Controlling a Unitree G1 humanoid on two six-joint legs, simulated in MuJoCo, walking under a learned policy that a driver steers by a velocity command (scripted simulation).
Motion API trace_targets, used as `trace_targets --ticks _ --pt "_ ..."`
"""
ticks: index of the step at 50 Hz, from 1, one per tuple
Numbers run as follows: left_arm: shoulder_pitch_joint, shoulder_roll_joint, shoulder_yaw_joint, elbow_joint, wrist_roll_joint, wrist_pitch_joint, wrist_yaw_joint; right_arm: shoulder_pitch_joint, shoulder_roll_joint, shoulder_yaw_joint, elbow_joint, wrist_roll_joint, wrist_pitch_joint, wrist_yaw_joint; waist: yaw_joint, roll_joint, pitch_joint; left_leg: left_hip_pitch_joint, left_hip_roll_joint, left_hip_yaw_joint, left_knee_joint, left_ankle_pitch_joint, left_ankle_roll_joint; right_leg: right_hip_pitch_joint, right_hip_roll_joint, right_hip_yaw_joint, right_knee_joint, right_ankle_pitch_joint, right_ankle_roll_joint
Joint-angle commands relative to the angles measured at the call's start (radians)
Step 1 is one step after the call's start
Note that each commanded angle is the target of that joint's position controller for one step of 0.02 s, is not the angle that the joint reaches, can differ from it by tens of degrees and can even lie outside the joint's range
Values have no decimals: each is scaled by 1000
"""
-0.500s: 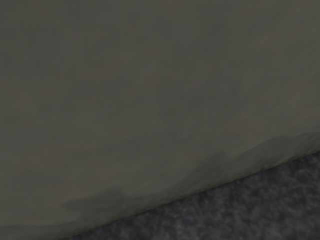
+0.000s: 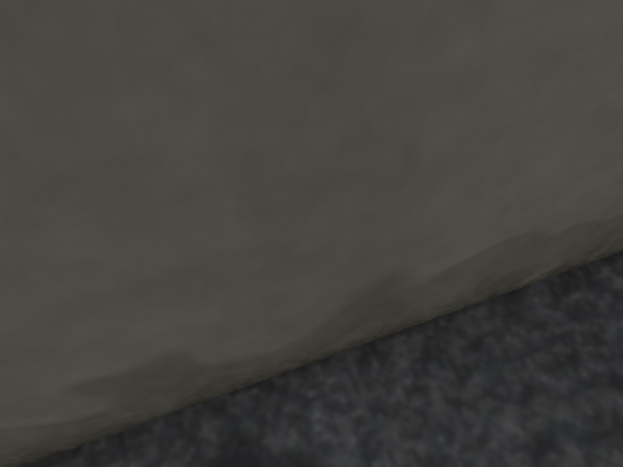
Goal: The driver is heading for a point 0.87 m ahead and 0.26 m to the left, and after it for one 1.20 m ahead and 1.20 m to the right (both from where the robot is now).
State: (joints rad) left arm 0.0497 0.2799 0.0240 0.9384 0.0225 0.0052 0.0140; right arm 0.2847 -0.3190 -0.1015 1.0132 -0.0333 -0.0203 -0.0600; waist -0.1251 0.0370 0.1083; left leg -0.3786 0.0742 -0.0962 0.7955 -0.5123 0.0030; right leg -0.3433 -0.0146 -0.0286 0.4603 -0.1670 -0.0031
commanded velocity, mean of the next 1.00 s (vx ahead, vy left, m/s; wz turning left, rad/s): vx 0.06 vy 0.13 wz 0.57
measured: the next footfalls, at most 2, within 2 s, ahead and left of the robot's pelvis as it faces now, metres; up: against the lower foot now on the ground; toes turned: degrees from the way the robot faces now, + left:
left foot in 0.46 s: -0.06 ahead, +0.08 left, +0.00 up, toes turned +27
right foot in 0.72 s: +0.08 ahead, -0.09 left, +0.00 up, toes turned +32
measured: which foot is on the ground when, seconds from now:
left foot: up 0.00-0.44, down 0.46-0.70, up 0.72-0.98, down 1.00-1.00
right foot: down 0.00-0.46, up 0.48-0.70, down 0.72-1.00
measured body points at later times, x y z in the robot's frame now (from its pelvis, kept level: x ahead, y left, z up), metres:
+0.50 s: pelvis -0.06 -0.03 -0.01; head -0.03 +0.01 +0.44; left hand -0.08 +0.27 -0.15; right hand +0.20 -0.24 -0.11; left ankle -0.10 +0.06 -0.74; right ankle +0.04 -0.13 -0.72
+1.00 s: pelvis -0.11 +0.07 -0.01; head -0.09 +0.10 +0.44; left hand -0.36 +0.29 -0.13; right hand +0.17 -0.03 -0.12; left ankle -0.18 +0.21 -0.74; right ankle +0.04 -0.11 -0.73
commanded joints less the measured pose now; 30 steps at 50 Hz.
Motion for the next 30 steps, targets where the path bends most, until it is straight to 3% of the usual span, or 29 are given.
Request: trace_targets --ticks 1,2,3,4,8,11,14,16,18,20,22,23,24,25,26,27,28,29,30 --pt "53 122 17 -31 0 1 41 3 -77 -3 -58 7 2 -5 52 -185 -247 -173 -49 104 334 -70 28 292 -267 111 -113 605 -176" --pt "35 136 19 -29 -3 -1 52 -13 -85 -3 -66 2 6 8 38 -204 -233 -154 -46 103 371 -31 18 265 -258 67 -112 640 -183" --pt "32 154 25 -57 -4 -27 61 37 -72 1 -28 34 23 23 33 -137 -257 -191 -44 69 408 28 6 340 -352 152 -79 758 -157" --pt "50 162 26 -49 -16 -31 61 3 -80 1 -37 36 32 34 46 -106 -259 -183 -42 67 440 53 6 333 -360 135 -82 762 -154" --pt "17 146 28 -56 -22 -15 63 -124 -95 4 -82 10 60 62 62 -184 -170 -176 -44 93 470 117 -13 233 -340 41 -156 458 -201" --pt "30 148 32 -47 -21 -7 63 -192 -101 9 -108 4 69 79 86 -177 -128 -165 -39 106 359 134 -31 243 -348 12 -195 282 -213" --pt "61 158 36 -31 -22 -18 35 -238 -100 15 -141 6 85 120 125 -212 -129 -135 -27 124 195 139 -28 295 -339 -29 -212 48 -174" --pt "68 180 46 -24 -20 -29 16 -258 -85 23 -168 8 88 140 134 -194 -128 -65 -20 143 73 91 -14 270 -351 -65 -202 -16 -158" --pt "50 200 55 -26 -15 -35 -8 -259 -86 25 -185 22 85 140 136 -181 -137 34 -34 189 -37 42 0 228 -342 -115 -168 -12 -139" --pt "52 216 65 -28 -25 -36 -20 -233 -82 30 -191 16 93 127 129 -175 -150 98 -39 219 -133 50 14 216 -365 -123 -156 -33 -129" --pt "48 214 75 -30 -35 -27 -31 -117 -104 22 -157 17 88 115 71 -123 -145 238 -51 193 -332 133 59 133 -349 -171 -50 -28 -59" --pt "51 203 80 -31 -23 -24 -38 -51 -150 8 -127 12 78 102 33 -4 -107 309 4 37 -452 210 104 14 -290 -206 120 -136 4" --pt "-27 141 61 -130 -8 -21 -32 -34 -338 -34 -129 15 77 80 21 345 -30 290 254 -462 -608 302 240 -320 -81 -228 324 -487 96" --pt "-100 159 53 -152 17 -11 -11 -97 -363 -54 -158 -7 59 65 37 206 -29 225 235 -442 -581 381 278 -305 -66 8 485 -423 94" --pt "-47 154 51 -142 0 -8 -3 -198 -332 -49 -178 1 55 53 109 152 -61 231 190 -327 -555 351 256 -315 -55 41 521 -305 80" --pt "1 162 51 -131 -17 -18 1 -247 -292 -41 -194 11 61 48 146 111 -63 213 134 -255 -536 384 215 -286 -46 48 516 -201 70" --pt "14 173 54 -119 -12 -27 2 -273 -260 -33 -210 25 61 51 154 111 -96 237 88 -219 -505 456 195 -270 -30 46 522 -136 60" --pt "28 169 52 -113 5 -31 -4 -276 -228 -25 -208 33 64 51 157 96 -149 272 75 -194 -480 563 193 -247 -24 39 533 -109 59" --pt "58 161 51 -106 5 -28 -10 -240 -203 -15 -200 39 69 54 150 87 -187 304 83 -188 -453 668 193 -235 -19 39 551 -113 57"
